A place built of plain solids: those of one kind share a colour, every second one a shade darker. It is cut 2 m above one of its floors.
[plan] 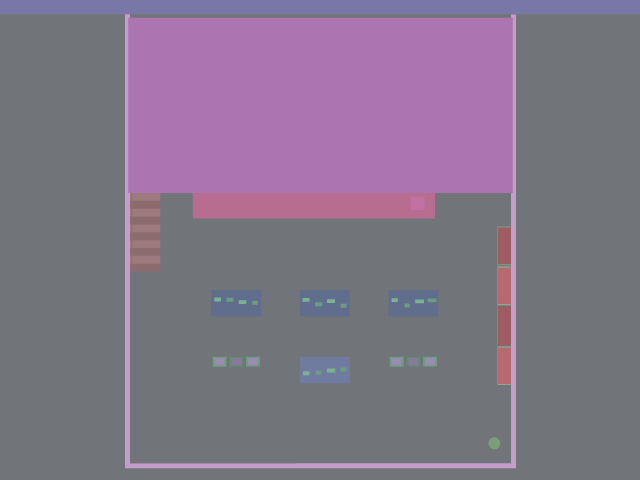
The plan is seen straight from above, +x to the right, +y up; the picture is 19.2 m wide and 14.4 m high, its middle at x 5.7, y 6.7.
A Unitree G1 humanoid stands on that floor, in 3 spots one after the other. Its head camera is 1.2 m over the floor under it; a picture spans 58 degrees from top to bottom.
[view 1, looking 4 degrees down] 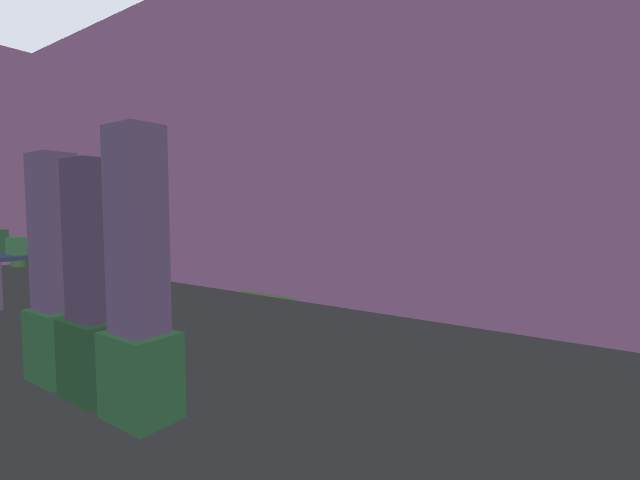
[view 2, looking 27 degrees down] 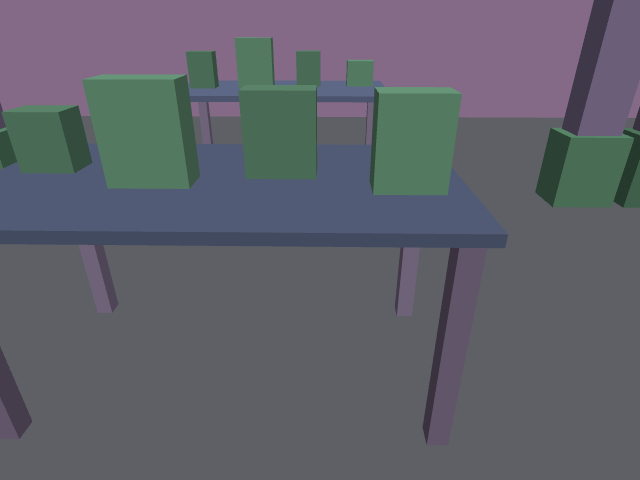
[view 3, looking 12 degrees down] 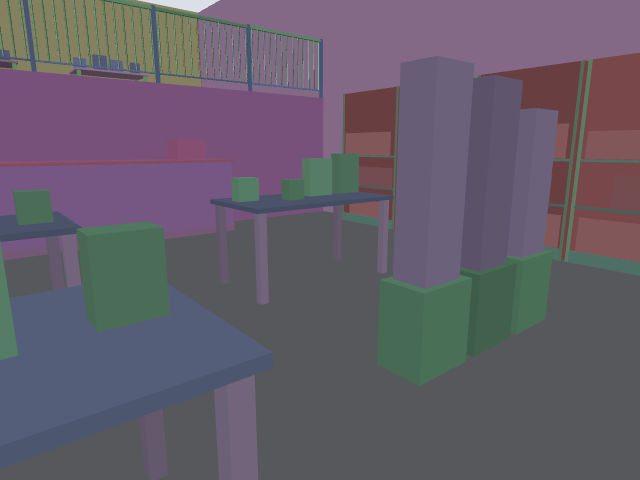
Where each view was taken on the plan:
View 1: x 0.45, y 4.45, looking -55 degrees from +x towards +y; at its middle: wall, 5.45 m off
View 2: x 5.51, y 6.10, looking -89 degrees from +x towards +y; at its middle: top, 1.01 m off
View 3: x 6.12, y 1.65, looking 51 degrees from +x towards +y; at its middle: ground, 5.77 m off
